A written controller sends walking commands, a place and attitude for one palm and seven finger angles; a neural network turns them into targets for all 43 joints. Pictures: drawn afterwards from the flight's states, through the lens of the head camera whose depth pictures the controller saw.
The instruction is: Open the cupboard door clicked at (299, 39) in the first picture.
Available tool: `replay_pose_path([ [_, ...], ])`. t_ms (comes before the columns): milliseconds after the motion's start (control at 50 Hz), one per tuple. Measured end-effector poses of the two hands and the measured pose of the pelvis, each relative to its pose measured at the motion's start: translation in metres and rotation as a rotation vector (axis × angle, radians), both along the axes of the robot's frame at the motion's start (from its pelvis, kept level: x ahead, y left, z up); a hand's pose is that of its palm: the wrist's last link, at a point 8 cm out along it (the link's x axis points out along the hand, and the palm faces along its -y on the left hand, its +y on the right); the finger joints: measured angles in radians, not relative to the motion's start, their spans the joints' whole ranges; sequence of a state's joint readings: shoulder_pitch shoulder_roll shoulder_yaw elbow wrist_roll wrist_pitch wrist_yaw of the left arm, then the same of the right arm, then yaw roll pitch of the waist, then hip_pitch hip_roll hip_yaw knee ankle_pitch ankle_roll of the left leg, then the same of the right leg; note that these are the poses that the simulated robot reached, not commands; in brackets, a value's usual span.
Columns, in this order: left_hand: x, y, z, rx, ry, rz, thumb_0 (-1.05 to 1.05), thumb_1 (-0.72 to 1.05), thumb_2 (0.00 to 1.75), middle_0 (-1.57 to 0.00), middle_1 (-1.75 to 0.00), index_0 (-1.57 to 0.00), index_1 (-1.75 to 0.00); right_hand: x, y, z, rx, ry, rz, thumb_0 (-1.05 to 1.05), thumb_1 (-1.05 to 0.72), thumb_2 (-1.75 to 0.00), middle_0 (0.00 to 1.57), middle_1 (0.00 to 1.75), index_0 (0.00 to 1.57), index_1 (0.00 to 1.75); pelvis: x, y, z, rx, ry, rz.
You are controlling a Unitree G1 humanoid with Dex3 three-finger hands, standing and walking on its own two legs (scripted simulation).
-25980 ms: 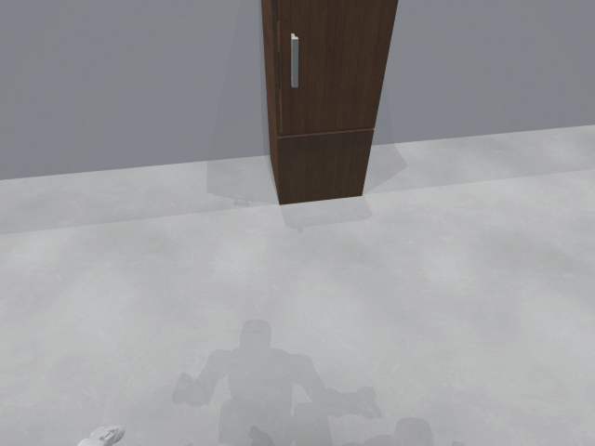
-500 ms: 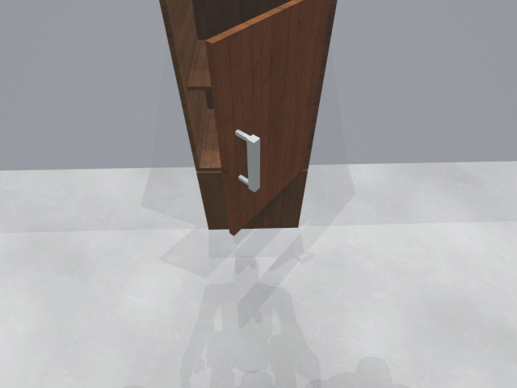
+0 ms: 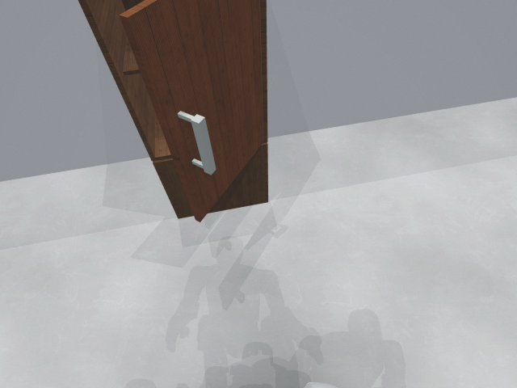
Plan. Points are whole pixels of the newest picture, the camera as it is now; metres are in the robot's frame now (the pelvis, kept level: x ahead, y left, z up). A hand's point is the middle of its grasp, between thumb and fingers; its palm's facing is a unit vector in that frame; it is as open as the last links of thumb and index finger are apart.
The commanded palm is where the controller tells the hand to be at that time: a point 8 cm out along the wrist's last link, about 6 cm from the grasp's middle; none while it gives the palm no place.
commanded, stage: walk to a spot facing it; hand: left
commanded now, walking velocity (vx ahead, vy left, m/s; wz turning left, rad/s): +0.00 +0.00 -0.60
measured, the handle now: (197, 144) +0.60 +0.19 -0.03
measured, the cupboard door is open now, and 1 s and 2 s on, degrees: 48 48 48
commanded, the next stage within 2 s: none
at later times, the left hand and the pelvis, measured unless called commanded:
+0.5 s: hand out of the picture +0.11 +0.18 -0.18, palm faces -0.19 -0.96 -0.22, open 7.4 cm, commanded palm none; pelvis +0.02 -0.01 +0.00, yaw -16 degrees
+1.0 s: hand (235, 334) +0.22 +0.07 -0.15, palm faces -0.55 -0.79 -0.27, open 7.4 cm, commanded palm none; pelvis +0.03 -0.06 +0.01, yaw -35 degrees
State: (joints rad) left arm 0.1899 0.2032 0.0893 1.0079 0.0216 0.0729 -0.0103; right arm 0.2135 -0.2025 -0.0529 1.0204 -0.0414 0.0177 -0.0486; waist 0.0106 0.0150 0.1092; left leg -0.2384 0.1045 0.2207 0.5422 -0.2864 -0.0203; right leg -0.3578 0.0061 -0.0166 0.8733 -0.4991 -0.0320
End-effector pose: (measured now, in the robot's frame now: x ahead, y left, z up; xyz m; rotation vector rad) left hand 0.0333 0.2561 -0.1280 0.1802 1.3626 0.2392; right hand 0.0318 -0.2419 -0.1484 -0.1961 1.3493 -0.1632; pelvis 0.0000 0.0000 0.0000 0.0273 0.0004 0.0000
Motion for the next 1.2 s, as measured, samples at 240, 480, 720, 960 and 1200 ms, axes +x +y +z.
replay_pose_path([
  [240,0.035,-0.033,0.012,0.041,-0.032,-0.146,0.00,0.91,0.90,-0.20,-0.30,-0.20,-0.30,0.031,-0.052,0.012,-0.008,-0.118,-0.113,0.00,-0.91,-0.90,0.20,0.30,0.20,0.30,0.003,-0.031,0.006,0.019,0.018,-0.139],
  [480,0.075,-0.031,-0.012,-0.040,-0.014,-0.257,0.01,0.90,0.90,-0.20,-0.30,-0.20,-0.30,0.065,-0.042,0.039,-0.082,-0.294,-0.188,0.00,-0.91,-0.90,0.20,0.30,0.20,0.30,0.020,-0.011,0.001,-0.025,0.048,-0.277],
  [720,0.172,-0.058,0.001,-0.051,-0.110,-0.476,0.01,0.91,0.90,-0.19,-0.30,-0.20,-0.30,-0.045,-0.029,0.031,-0.072,-0.078,-0.349,0.00,-0.91,-0.90,0.20,0.30,0.20,0.30,0.024,-0.019,0.007,-0.043,0.041,-0.425],
  [960,0.211,-0.138,0.011,-0.013,-0.149,-0.691,0.00,0.91,0.90,-0.20,-0.30,-0.20,-0.30,-0.115,-0.062,0.014,-0.054,-0.013,-0.594,0.01,-0.91,-0.90,0.20,0.30,0.20,0.30,0.028,-0.052,0.002,0.000,0.021,-0.585],
  [1200,0.248,-0.157,-0.017,-0.103,-0.040,-0.775,0.01,0.90,0.90,-0.20,-0.30,-0.20,-0.30,-0.050,-0.069,0.034,-0.148,-0.211,-0.668,0.00,-0.91,-0.90,0.20,0.30,0.20,0.30,0.090,-0.062,-0.004,-0.024,0.056,-0.735],
])
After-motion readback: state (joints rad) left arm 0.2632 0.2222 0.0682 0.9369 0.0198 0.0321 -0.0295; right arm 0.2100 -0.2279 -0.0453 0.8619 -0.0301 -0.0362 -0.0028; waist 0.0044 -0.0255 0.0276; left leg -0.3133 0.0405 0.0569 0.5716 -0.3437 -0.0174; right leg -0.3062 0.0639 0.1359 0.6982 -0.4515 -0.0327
